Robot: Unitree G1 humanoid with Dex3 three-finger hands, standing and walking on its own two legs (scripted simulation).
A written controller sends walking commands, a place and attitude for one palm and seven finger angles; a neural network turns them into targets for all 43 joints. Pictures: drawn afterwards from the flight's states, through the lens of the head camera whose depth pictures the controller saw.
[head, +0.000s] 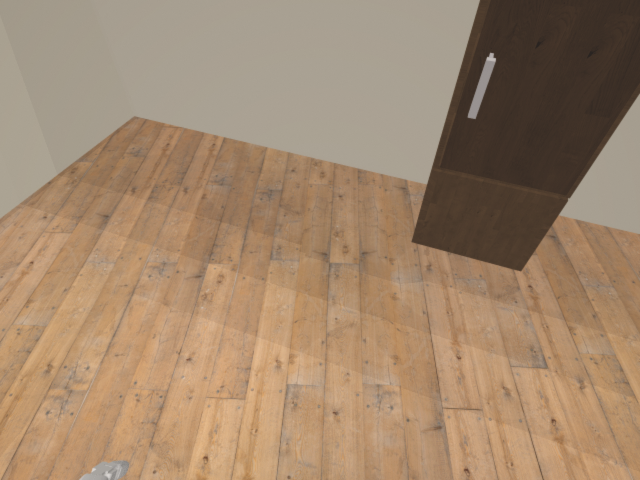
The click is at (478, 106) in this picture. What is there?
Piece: cupboard door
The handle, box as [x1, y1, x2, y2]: [468, 53, 495, 118]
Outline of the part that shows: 493,53 490,53 486,59 468,113 468,117 475,118 495,61 495,58 492,57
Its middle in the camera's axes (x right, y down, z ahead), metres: +0.45 -0.42 +1.08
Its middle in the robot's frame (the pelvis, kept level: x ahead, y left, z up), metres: +1.11 -0.39 -0.03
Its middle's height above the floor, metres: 0.74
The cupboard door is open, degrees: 0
